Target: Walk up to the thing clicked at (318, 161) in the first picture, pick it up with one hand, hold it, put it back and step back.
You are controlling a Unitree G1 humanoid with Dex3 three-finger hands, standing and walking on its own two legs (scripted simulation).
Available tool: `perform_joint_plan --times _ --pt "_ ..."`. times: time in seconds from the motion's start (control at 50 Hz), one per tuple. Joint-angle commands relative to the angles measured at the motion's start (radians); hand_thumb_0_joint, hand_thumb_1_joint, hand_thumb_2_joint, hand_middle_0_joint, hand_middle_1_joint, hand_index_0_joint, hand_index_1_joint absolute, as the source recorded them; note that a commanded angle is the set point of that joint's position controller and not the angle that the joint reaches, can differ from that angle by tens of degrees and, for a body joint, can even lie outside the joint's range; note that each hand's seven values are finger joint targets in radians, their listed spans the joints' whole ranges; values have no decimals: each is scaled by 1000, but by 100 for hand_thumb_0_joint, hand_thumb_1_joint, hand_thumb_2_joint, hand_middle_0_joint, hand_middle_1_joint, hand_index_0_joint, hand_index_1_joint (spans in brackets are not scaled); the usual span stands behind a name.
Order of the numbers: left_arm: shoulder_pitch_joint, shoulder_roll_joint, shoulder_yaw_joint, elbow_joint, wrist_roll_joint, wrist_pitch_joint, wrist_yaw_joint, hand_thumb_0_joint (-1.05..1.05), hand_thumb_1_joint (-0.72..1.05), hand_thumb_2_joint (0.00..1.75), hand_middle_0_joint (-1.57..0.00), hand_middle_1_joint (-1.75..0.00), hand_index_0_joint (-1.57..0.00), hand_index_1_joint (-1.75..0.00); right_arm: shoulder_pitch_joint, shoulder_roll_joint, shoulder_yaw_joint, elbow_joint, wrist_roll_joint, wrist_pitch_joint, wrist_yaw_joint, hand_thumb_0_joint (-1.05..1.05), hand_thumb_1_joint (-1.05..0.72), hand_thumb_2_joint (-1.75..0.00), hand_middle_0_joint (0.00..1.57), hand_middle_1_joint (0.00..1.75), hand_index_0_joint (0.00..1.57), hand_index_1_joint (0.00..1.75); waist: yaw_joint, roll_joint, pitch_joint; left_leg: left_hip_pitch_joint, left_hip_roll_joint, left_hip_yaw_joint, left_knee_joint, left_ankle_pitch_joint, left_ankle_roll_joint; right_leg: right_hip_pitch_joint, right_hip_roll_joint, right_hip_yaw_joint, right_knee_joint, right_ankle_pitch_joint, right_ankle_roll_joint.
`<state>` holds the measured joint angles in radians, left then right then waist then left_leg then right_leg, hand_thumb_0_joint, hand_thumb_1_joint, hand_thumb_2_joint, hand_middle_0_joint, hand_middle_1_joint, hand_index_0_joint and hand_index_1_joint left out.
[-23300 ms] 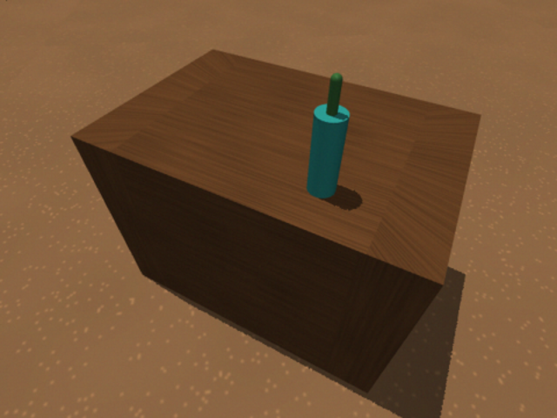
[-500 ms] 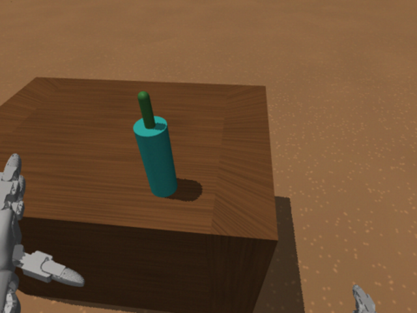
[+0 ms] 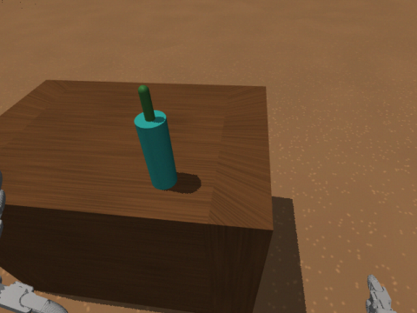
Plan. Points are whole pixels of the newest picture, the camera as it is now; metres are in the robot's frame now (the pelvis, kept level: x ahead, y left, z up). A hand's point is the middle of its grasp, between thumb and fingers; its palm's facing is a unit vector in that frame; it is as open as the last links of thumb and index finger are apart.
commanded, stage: home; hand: left
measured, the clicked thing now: (155, 140) +0.50 +0.16 +0.10
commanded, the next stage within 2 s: none
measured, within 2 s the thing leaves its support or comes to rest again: neither
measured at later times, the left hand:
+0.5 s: hand (99, 309) +0.17 +0.21 -0.01, palm faces +0.17 -0.95 -0.26, open 17.4 cm
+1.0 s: hand (126, 298) +0.20 +0.19 -0.06, palm faces +0.08 -0.97 -0.23, open 17.6 cm
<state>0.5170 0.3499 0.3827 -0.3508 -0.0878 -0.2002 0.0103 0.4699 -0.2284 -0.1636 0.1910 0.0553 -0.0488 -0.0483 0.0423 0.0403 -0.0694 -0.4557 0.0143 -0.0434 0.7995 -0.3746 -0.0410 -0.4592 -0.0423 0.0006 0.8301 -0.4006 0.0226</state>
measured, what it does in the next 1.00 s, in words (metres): stands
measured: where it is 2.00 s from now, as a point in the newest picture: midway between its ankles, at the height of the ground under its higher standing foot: outside the picture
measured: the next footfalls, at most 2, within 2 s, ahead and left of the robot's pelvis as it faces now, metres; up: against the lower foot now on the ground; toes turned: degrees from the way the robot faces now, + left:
none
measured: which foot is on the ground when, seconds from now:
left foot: down 0.00-1.00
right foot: down 0.00-1.00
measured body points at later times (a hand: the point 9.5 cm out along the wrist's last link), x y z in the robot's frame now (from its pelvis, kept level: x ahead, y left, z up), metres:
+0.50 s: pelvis +0.00 +0.02 -0.01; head +0.03 +0.01 +0.44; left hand +0.16 +0.26 +0.00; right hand +0.17 -0.21 -0.06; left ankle +0.03 +0.15 -0.70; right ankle +0.02 -0.13 -0.70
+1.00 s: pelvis +0.02 +0.02 -0.02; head +0.05 +0.01 +0.43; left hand +0.20 +0.24 -0.05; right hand +0.18 -0.22 -0.06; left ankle +0.03 +0.15 -0.70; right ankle +0.02 -0.13 -0.70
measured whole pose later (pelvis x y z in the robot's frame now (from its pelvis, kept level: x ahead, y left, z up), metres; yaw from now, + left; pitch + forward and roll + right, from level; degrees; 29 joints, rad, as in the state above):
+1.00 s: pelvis +0.02 +0.02 -0.02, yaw -2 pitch +9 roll +0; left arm 0.44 0.20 0.01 0.10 -0.03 0.01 0.07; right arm 0.44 -0.19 -0.01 0.11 0.02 0.04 -0.08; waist 0.00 0.01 -0.11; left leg -0.63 0.02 -0.02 0.94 -0.47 -0.03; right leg -0.62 -0.03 0.03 0.94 -0.47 0.04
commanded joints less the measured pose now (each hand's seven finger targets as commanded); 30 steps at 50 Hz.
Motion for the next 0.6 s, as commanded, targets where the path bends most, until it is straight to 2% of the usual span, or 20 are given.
perform_joint_plan --times 0.0,0.02,0.04,0.06,0.08,0.14,0.18,0.2,0.24,0.3,0.34,0.36,0.4,0.42,0.48,0.5,0.52,0.54,0.56,0.58 --pt "-44 146 89 -85 -9 -70 10 0 -56 3 -6 -5 -6 -5 -80 -110 -40 -189 3 -78 3 0 51 -6 6 5 5 5 9 -59 41 -29 -35 83 -141 -39 48 -25 5 -8 -223 -71 0" --pt "-60 145 71 -141 -5 -80 10 0 -56 4 -6 -6 -6 -6 -75 -89 -19 -181 2 -83 5 0 50 -6 6 5 5 5 10 -42 15 -18 -36 84 -141 -25 48 -25 7 -14 -213 -52 -1" --pt "-29 118 36 -139 -1 -83 10 0 -58 4 -7 -7 -7 -7 -72 -103 -29 -196 0 -92 2 0 49 -6 6 5 5 5 0 -53 -17 1 -32 80 -146 5 51 -7 19 -42 -186 6 -1" --pt "-24 149 63 -156 -2 -85 18 0 -59 4 -7 -6 -7 -6 -89 -144 -65 -217 1 -98 -6 0 48 -6 6 5 5 5 1 -49 -49 16 -32 81 -143 34 52 8 21 -43 -182 41 -3" --pt "-22 162 76 -140 2 -83 24 0 -51 12 -6 -7 -6 -7 -81 -155 -70 -204 -2 -101 -8 0 40 -14 12 13 12 13 -2 -44 -48 13 -31 81 -145 39 51 10 26 -50 -173 57 -4" --pt "-1 135 48 -114 10 -82 32 0 -50 9 -6 -6 -5 -6 -78 -72 13 -154 -6 -103 0 0 16 -38 12 17 12 17 23 -13 -13 -27 -26 72 -157 12 47 14 31 -61 -161 30 -8" --pt "-3 114 10 -108 12 -81 34 0 -51 8 -5 -6 -5 -6 -77 -38 49 -123 -7 -101 0 0 0 -43 12 16 12 16 14 8 -6 -37 -28 78 -153 -5 46 -10 29 -57 -165 11 -10" --pt "18 85 -27 -60 13 -76 30 0 -51 8 -5 -6 -5 -6 -85 -39 60 -114 -7 -103 1 0 -8 -44 12 17 12 17 8 -13 39 -55 -26 78 -158 -36 47 -30 29 -60 -171 -16 -10" --pt "61 18 -98 0 19 -65 21 0 -52 8 -5 -6 -5 -6 -102 -1 112 -97 -13 -107 5 0 -19 -49 13 18 13 18 7 -17 33 -63 -25 75 -145 -22 48 -40 31 -61 -159 -1 -9" --pt "38 8 -139 40 27 -53 18 0 -48 10 -6 -7 -6 -7 -113 -61 74 -95 -20 -111 -2 0 -31 -56 14 20 14 20 -21 -34 16 -55 -22 70 -132 -23 50 -64 35 -62 -147 6 -8" --pt "13 17 -151 37 36 -42 21 0 -51 8 -5 -6 -5 -6 -88 -84 53 -95 -28 -109 -7 0 -37 -60 15 21 15 21 -36 -28 -42 -39 -22 66 -114 17 49 -61 39 -62 -128 44 -9" --pt "37 0 -166 93 40 -29 22 0 -52 7 -5 -6 -5 -6 -99 -109 28 -106 -30 -107 -11 0 -45 -64 16 22 16 22 -44 -59 -60 -29 -17 61 -108 44 49 -63 45 -66 -115 68 -9" --pt "-30 16 -183 75 46 -15 30 0 -55 6 -5 -5 -5 -5 -89 -122 9 -114 -31 -101 -19 0 -59 -72 17 25 17 25 -53 -43 -92 -23 -19 63 -94 58 47 -73 43 -61 -105 82 -12" --pt "-18 -16 -217 149 52 2 30 0 -59 3 -5 -5 -4 -5 -91 -112 24 -114 -33 -100 -20 0 -66 -76 18 26 18 26 -60 -70 -67 -29 -13 54 -93 60 47 -80 46 -68 -95 86 -10" --pt "-66 -50 -277 215 62 27 34 0 -60 3 -4 -4 -4 -4 -91 -52 96 -129 -31 -89 -20 0 -87 -89 20 30 20 30 -53 -69 -67 -55 -10 53 -75 56 47 -96 41 -63 -79 80 -14" --pt "-75 -46 -282 213 64 33 38 0 -58 4 -5 -5 -5 -5 -99 -43 104 -150 -30 -84 -23 0 -89 -90 20 30 20 30 -40 -53 -109 -59 -16 58 -64 63 45 -83 35 -56 -76 82 -16" --pt "-98 -49 -293 237 66 38 40 0 -58 4 -5 -5 -5 -5 -92 -35 118 -146 -32 -77 -24 0 -89 -90 20 30 20 30 -47 -41 -92 -65 -16 63 -60 58 44 -89 34 -54 -76 80 -17" --pt "-68 -43 -284 276 69 48 43 0 -58 4 -5 -5 -5 -5 -86 -37 120 -153 -33 -74 -27 0 -89 -90 20 30 20 30 -33 -36 -111 -65 -16 65 -53 74 43 -79 33 -52 -69 91 -18" --pt "-103 -46 -301 264 70 55 45 0 -56 5 -5 -5 -5 -5 -88 -36 123 -159 -35 -70 -26 0 -90 -90 20 30 20 30 -37 -10 -116 -73 -15 65 -57 65 40 -82 35 -51 -63 90 -20" --pt "-107 -35 -293 258 70 60 48 0 -55 5 -5 -5 -5 -5 -72 -31 130 -158 -37 -64 -27 0 -90 -90 20 30 20 30 -33 20 -139 -68 -14 67 -47 92 36 -73 36 -50 -53 114 -23"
